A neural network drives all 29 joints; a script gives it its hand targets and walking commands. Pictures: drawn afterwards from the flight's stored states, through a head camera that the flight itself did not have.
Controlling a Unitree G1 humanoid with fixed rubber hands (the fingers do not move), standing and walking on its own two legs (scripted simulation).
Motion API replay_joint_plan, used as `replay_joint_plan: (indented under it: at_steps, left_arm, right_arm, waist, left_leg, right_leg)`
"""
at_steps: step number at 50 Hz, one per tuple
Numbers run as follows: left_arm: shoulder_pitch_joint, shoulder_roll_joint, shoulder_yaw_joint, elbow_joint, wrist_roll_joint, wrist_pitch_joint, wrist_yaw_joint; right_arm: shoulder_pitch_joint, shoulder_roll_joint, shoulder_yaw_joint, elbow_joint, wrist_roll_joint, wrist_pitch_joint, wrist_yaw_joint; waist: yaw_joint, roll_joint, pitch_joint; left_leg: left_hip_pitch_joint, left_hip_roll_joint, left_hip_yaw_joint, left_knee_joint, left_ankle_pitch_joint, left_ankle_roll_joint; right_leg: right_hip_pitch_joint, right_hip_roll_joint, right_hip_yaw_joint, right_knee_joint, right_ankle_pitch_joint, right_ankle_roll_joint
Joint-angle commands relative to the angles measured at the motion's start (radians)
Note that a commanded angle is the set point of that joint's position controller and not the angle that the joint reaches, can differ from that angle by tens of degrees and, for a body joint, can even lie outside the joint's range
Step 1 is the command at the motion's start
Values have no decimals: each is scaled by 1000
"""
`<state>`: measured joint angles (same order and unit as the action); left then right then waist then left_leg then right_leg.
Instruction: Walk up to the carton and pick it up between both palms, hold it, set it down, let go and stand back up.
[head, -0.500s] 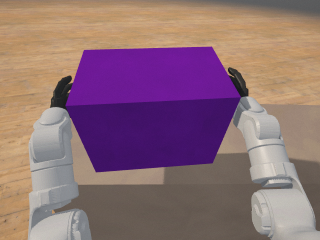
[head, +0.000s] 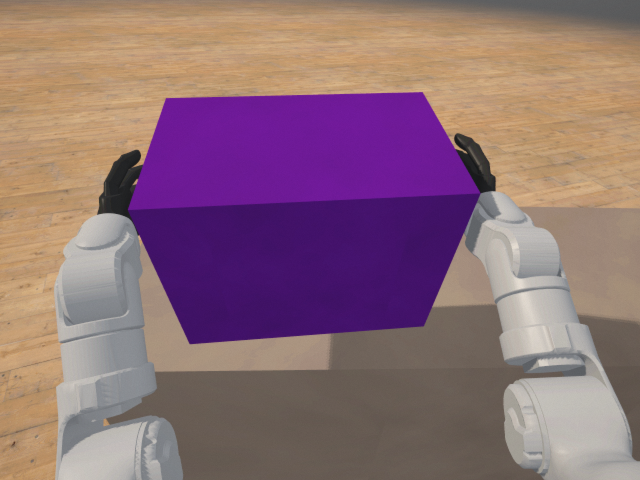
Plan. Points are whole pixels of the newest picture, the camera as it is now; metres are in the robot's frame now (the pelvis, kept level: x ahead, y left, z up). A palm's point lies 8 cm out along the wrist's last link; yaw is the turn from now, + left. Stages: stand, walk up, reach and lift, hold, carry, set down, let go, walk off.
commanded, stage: hold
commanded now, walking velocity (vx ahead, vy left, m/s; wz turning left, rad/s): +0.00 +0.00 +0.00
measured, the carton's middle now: (304, 220) +0.39 +0.00 +0.18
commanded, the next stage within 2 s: none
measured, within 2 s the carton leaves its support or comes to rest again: neither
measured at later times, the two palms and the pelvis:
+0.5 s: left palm (116, 226) +0.34 +0.21 +0.22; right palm (475, 195) +0.35 -0.19 +0.24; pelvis -0.01 +0.00 +0.00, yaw +0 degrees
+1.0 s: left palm (118, 223) +0.34 +0.21 +0.22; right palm (473, 194) +0.36 -0.19 +0.24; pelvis -0.01 +0.00 +0.00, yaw +0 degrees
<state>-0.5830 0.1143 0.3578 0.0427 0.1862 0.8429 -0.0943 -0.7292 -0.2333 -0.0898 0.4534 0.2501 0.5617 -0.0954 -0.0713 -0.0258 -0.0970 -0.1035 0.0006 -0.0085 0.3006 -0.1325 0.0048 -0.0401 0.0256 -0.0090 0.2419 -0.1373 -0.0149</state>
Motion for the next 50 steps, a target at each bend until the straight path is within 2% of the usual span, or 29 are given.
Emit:
replay_joint_plan:
  at_steps: [1,7,8,9,10,12,14,18,19,22,23,26,27,29,30,31,32,34,37,38,39,40,42,43,44,45,46,49,50]
  left_arm:
    - [-731,-321,-417,-182,-199,-80,-140]
    - [-733,-324,-416,-172,-201,-82,-138]
    - [-663,-346,-410,-111,-193,-73,-147]
    - [-660,-343,-410,-127,-191,-79,-152]
    - [-689,-320,-386,-130,-184,-85,-157]
    - [-697,-329,-391,-137,-175,-87,-162]
    - [-753,-345,-438,-212,-209,-96,-152]
    - [-715,-336,-418,-160,-184,-79,-146]
    - [-725,-327,-400,-134,-175,-76,-150]
    - [-760,-338,-421,-156,-186,-82,-152]
    - [-759,-350,-425,-132,-195,-85,-154]
    - [-752,-360,-433,-101,-192,-86,-156]
    - [-765,-354,-427,-129,-195,-95,-155]
    - [-752,-350,-415,-108,-186,-96,-156]
    - [-746,-359,-410,-107,-189,-96,-152]
    - [-745,-354,-413,-115,-187,-97,-146]
    - [-769,-351,-419,-133,-189,-100,-142]
    - [-749,-371,-439,-138,-201,-100,-135]
    - [-729,-345,-412,-138,-200,-107,-136]
    - [-751,-346,-426,-152,-204,-109,-137]
    - [-736,-341,-417,-124,-202,-102,-138]
    - [-745,-340,-410,-120,-199,-103,-142]
    - [-750,-321,-398,-89,-186,-99,-151]
    - [-749,-330,-394,-62,-184,-92,-158]
    - [-760,-330,-392,-38,-176,-87,-165]
    - [-768,-341,-395,-59,-183,-92,-169]
    - [-783,-352,-421,-87,-195,-97,-167]
    - [-808,-343,-420,-147,-200,-109,-159]
    - [-782,-359,-436,-133,-202,-101,-155]
  right_arm:
    - [-712,407,280,-333,137,-58,172]
    - [-720,410,280,-329,132,-61,175]
    - [-756,421,285,-418,108,-67,169]
    - [-733,419,285,-393,109,-58,163]
    - [-737,437,297,-382,107,-48,158]
    - [-721,440,303,-358,116,-47,153]
    - [-717,448,303,-375,137,-50,160]
    - [-707,416,285,-356,122,-48,171]
    - [-713,419,273,-327,111,-44,173]
    - [-730,438,271,-322,110,-48,179]
    - [-749,445,266,-340,102,-54,178]
    - [-710,418,234,-262,82,-52,181]
    - [-729,442,253,-296,87,-61,182]
    - [-731,440,259,-288,86,-60,180]
    - [-757,441,273,-318,97,-67,182]
    - [-763,437,275,-311,101,-69,183]
    - [-747,440,267,-284,102,-65,183]
    - [-755,441,276,-315,107,-76,185]
    - [-756,461,307,-343,115,-77,179]
    - [-752,463,301,-340,114,-77,176]
    - [-756,449,290,-341,113,-73,176]
    - [-773,458,294,-350,105,-74,172]
    - [-743,457,284,-289,93,-61,170]
    - [-761,451,276,-290,91,-62,170]
    - [-741,446,253,-235,79,-52,171]
    - [-770,472,268,-290,87,-62,171]
    - [-761,460,255,-283,88,-60,171]
    - [-725,457,270,-266,106,-52,171]
    - [-724,436,263,-290,109,-60,171]
  waist:
    - [-6,61,-351]
    - [-5,53,-356]
    - [1,9,-370]
    - [-5,1,-378]
    - [4,-25,-379]
    - [6,13,-364]
    - [-9,72,-397]
    - [-3,76,-350]
    - [2,52,-308]
    - [-3,61,-323]
    - [-11,55,-343]
    - [-34,90,-306]
    - [-16,79,-347]
    - [-10,67,-341]
    - [9,63,-377]
    - [13,65,-380]
    - [0,66,-364]
    - [-6,60,-382]
    - [22,7,-394]
    - [6,27,-409]
    - [6,32,-389]
    - [4,13,-396]
    - [0,2,-313]
    - [3,13,-303]
    - [-8,33,-253]
    - [7,20,-296]
    - [-19,47,-324]
    - [-25,71,-386]
    - [-32,105,-388]
  left_leg:
    - [116,-27,17,-8,207,-39]
    - [111,-27,17,-12,195,-35]
    - [108,-30,27,-6,209,-18]
    - [108,-31,25,-5,233,-18]
    - [98,-37,31,-9,213,-9]
    - [87,-36,30,-16,220,-16]
    - [114,-31,21,-7,249,-39]
    - [108,-28,21,-17,201,-39]
    - [87,-26,27,-30,160,-29]
    - [79,-22,22,-39,127,-25]
    - [84,-26,25,-31,132,-24]
    - [89,-21,22,-41,104,-35]
    - [92,-25,23,-29,135,-31]
    - [80,-26,24,-31,139,-29]
    - [87,-25,20,-29,157,-26]
    - [96,-23,18,-23,175,-30]
    - [91,-22,19,-23,181,-33]
    - [114,-21,18,-15,212,-34]
    - [109,-29,23,-11,215,-12]
    - [110,-32,22,-12,206,-18]
    - [109,-33,22,-11,198,-18]
    - [93,-37,27,-14,178,-10]
    - [61,-34,32,-36,120,-3]
    - [49,-33,34,-46,84,-1]
    - [37,-30,32,-53,59,-3]
    - [25,-30,33,-48,70,1]
    - [45,-29,28,-46,82,-11]
    - [107,-33,22,-22,171,-31]
    - [116,-32,18,-19,175,-43]
  right_leg:
    - [72,18,-3,-1,211,12]
    - [74,17,-3,-2,205,13]
    - [95,21,-10,-11,242,9]
    - [113,25,-6,-2,276,9]
    - [125,18,1,-3,280,20]
    - [122,15,2,4,291,18]
    - [96,23,-9,7,264,7]
    - [75,22,-10,-3,210,-3]
    - [61,19,-10,-13,169,-2]
    - [49,16,-13,-10,132,1]
    - [56,13,-8,-12,148,4]
    - [29,12,-8,-16,116,-5]
    - [48,9,-8,-9,146,1]
    - [68,11,-10,-6,158,1]
    - [82,20,-13,-2,155,0]
    - [73,22,-15,0,160,-1]
    - [70,24,-15,-3,154,-1]
    - [63,25,-16,-1,183,0]
    - [87,20,-8,-4,214,11]
    - [89,19,-9,1,215,14]
    - [81,15,-6,-5,219,14]
    - [96,11,-4,-10,211,18]
    - [77,5,1,-11,184,18]
    - [62,1,2,-18,141,15]
    - [46,-3,5,-26,112,9]
    - [68,0,3,-21,122,12]
    - [68,1,1,-14,135,9]
    - [99,8,-4,3,213,12]
    - [85,12,-7,2,206,6]
